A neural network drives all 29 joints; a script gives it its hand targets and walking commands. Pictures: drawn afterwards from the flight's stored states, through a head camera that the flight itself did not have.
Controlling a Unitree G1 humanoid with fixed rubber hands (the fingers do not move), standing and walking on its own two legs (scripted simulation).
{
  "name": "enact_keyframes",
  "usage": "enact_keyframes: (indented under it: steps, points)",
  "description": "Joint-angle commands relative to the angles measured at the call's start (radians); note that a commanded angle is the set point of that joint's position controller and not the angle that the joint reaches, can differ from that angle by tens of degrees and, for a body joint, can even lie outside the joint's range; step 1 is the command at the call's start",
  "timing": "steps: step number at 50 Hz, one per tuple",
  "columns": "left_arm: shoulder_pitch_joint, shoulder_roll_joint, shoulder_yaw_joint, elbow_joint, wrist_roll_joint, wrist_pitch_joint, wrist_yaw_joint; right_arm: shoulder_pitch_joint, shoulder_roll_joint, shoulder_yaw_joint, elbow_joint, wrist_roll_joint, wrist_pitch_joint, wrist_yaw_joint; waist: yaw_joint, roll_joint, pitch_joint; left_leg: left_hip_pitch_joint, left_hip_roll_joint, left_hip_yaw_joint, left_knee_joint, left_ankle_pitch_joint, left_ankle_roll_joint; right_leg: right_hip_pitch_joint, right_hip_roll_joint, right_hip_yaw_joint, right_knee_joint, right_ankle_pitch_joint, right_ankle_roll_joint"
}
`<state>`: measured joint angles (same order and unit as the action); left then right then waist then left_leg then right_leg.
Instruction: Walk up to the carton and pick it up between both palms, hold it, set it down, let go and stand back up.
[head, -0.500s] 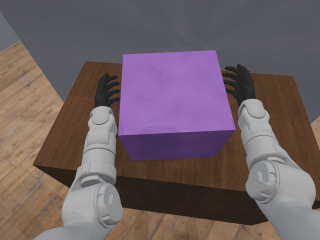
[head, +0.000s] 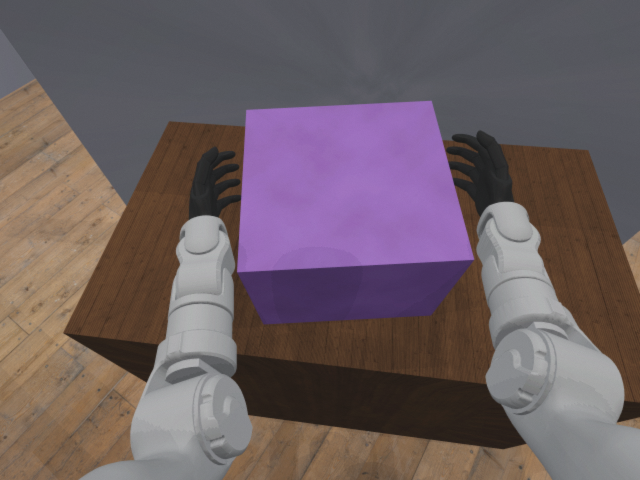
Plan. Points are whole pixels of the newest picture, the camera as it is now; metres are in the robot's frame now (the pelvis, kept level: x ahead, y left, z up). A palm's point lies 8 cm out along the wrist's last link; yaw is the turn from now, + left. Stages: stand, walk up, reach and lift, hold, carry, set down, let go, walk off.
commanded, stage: set down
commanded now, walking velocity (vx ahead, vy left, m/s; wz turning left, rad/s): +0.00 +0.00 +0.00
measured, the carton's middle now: (343, 218) +0.47 +0.03 -0.01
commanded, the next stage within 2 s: none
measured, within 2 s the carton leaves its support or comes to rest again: rests again in 0.06 s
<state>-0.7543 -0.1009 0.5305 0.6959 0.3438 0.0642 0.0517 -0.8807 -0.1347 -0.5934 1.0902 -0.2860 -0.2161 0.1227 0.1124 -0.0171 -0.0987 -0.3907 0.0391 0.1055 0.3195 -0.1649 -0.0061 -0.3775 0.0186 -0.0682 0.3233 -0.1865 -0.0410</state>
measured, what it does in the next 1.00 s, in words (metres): stands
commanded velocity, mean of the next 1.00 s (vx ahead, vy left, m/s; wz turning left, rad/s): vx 0.00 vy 0.00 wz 0.00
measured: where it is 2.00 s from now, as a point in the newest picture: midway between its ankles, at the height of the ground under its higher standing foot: outside the picture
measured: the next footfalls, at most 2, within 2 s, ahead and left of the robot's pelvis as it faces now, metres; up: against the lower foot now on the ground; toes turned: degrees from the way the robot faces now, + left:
none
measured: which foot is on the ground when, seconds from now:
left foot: down 0.00-1.00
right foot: down 0.00-1.00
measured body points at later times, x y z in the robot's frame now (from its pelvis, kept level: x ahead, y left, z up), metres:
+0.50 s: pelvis +0.00 +0.00 +0.00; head +0.08 +0.00 +0.44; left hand +0.41 +0.21 +0.08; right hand +0.47 -0.15 +0.08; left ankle -0.02 +0.12 -0.75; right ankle -0.03 -0.09 -0.75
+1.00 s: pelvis +0.00 +0.00 +0.00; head +0.08 +0.00 +0.44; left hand +0.41 +0.21 +0.07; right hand +0.47 -0.15 +0.05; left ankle -0.02 +0.12 -0.75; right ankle -0.03 -0.09 -0.75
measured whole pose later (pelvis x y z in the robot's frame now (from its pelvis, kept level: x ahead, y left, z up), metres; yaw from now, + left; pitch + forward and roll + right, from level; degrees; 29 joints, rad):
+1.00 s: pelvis +0.00 +0.00 +0.00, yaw -1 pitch +16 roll +0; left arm -0.78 -0.06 0.48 0.79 0.30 -0.01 0.08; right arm -0.87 -0.19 -0.51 1.15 -0.27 -0.22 0.12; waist 0.14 -0.02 -0.12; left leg -0.46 0.05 0.12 0.36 -0.17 -0.01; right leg -0.45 0.03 -0.06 0.34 -0.18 -0.04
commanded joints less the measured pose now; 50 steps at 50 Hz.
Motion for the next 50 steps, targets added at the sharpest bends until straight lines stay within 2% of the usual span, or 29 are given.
enact_keyframes:
  steps: [1, 18, 24, 33, 42, 46, 50]
  points:
    - [-0.284, -0.384, -0.216, 0.038, 0.016, -0.032, -0.056, -0.364, 0.368, 0.229, 0.016, -0.067, 0.000, 0.148, 0.001, -0.078, -0.395, 0.268, -0.002, -0.004, 0.064, 0.485, 0.024, 0.142, -0.006, -0.016, 0.029, 0.414, 0.051]
    - [-0.240, -0.386, -0.183, 0.061, 0.036, -0.046, -0.070, -0.325, 0.386, 0.215, -0.006, -0.099, 0.001, 0.142, -0.001, -0.086, -0.371, 0.224, -0.008, -0.004, 0.069, 0.476, 0.037, 0.151, -0.015, -0.006, 0.045, 0.446, 0.061]
    - [-0.240, -0.367, -0.169, 0.066, 0.034, -0.047, -0.069, -0.313, 0.362, 0.204, -0.001, -0.103, 0.016, 0.144, -0.002, -0.093, -0.348, 0.218, -0.009, -0.003, 0.058, 0.435, 0.043, 0.134, -0.013, -0.003, 0.035, 0.390, 0.060]
    - [-0.237, -0.345, -0.154, 0.063, 0.040, -0.038, -0.053, -0.312, 0.313, 0.172, -0.020, -0.113, 0.028, 0.150, 0.008, -0.065, -0.376, 0.295, 0.000, -0.007, 0.086, 0.499, 0.035, 0.043, 0.003, -0.012, 0.012, 0.306, 0.049]
    - [-0.223, -0.281, -0.141, 0.080, 0.034, -0.063, -0.029, -0.315, 0.239, 0.172, -0.013, -0.102, 0.008, 0.132, 0.020, -0.070, -0.404, 0.273, 0.001, -0.007, 0.104, 0.532, 0.029, 0.045, 0.006, -0.005, 0.020, 0.334, 0.046]
    - [-0.218, -0.160, -0.159, 0.093, -0.010, -0.092, 0.012, -0.322, 0.092, 0.198, 0.018, -0.038, -0.011, 0.090, 0.024, -0.080, -0.427, 0.242, 0.008, -0.005, 0.115, 0.538, 0.023, 0.051, 0.008, 0.005, 0.025, 0.352, 0.045]
    - [-0.258, -0.012, -0.234, 0.144, -0.115, -0.149, 0.073, -0.373, -0.068, 0.314, 0.084, 0.128, -0.042, 0.031, 0.045, -0.090, -0.483, 0.105, 0.001, 0.003, 0.120, 0.467, 0.014, 0.108, 0.005, 0.032, 0.052, 0.403, 0.041]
